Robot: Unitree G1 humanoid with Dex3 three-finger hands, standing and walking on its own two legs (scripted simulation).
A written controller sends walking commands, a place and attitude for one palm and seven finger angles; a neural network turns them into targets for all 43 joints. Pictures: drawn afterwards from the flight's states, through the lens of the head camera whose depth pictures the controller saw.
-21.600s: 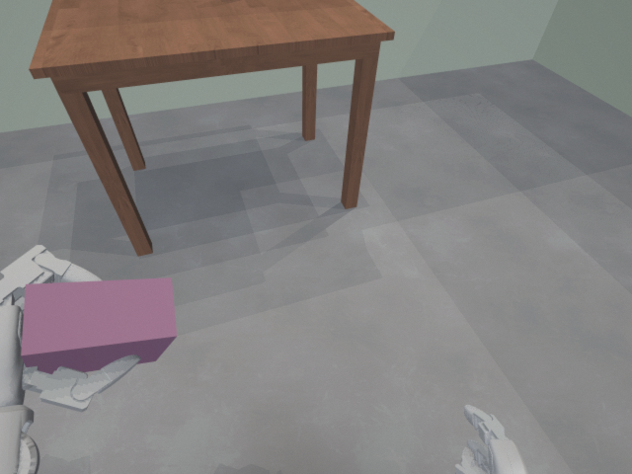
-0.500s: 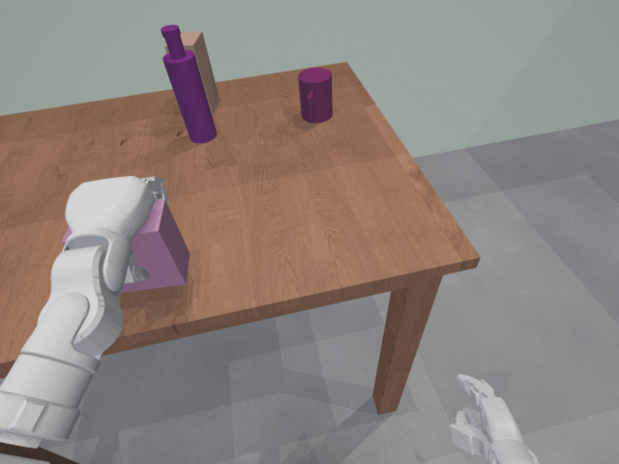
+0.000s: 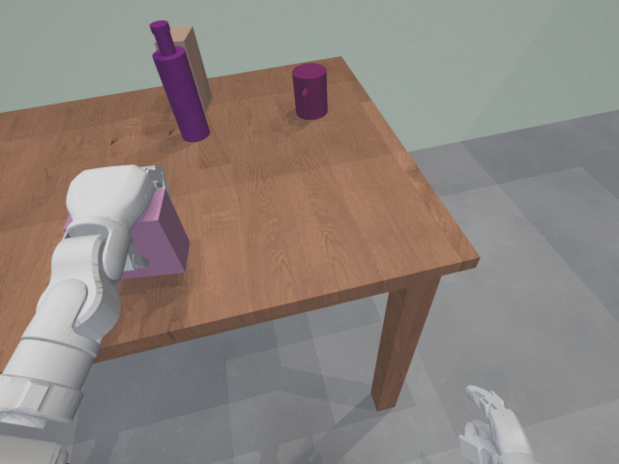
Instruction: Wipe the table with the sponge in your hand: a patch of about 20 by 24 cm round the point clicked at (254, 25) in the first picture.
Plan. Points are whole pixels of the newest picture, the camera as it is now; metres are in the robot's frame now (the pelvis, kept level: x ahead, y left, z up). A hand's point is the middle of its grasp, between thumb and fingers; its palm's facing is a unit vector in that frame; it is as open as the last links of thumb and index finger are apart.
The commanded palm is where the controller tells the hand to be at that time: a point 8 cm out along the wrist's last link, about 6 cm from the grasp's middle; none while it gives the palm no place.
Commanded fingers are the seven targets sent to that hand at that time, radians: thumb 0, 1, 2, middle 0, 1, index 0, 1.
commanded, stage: move the sponge above the wiping area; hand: left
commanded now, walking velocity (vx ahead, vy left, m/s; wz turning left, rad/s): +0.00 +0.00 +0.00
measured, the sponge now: (139, 244) +0.34 +0.29 +0.10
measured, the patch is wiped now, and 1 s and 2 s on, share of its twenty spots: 0.00 0.00 0.00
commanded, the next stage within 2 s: none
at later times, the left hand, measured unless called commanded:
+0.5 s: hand (126, 224) +0.33 +0.28 +0.15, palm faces +0.05 +0.03 -1.00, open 9.9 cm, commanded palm +0.30 +0.29 +0.22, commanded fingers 0.00 0.10 1.30 -1.20 -1.60 -1.20 -1.60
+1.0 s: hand (134, 215) +0.34 +0.27 +0.16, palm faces +0.14 +0.03 -0.99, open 9.9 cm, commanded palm +0.30 +0.29 +0.22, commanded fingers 0.00 0.10 1.30 -1.20 -1.60 -1.20 -1.60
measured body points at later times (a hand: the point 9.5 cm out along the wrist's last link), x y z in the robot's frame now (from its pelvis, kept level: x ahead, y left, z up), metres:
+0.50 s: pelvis -0.01 -0.01 +0.00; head +0.00 -0.03 +0.45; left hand +0.33 +0.28 +0.20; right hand +0.22 -0.21 -0.10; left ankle -0.05 +0.09 -0.74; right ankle +0.02 -0.11 -0.74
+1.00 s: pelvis -0.01 -0.01 +0.00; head +0.00 -0.05 +0.45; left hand +0.33 +0.26 +0.21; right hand +0.21 -0.22 -0.11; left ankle -0.05 +0.09 -0.74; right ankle +0.02 -0.11 -0.74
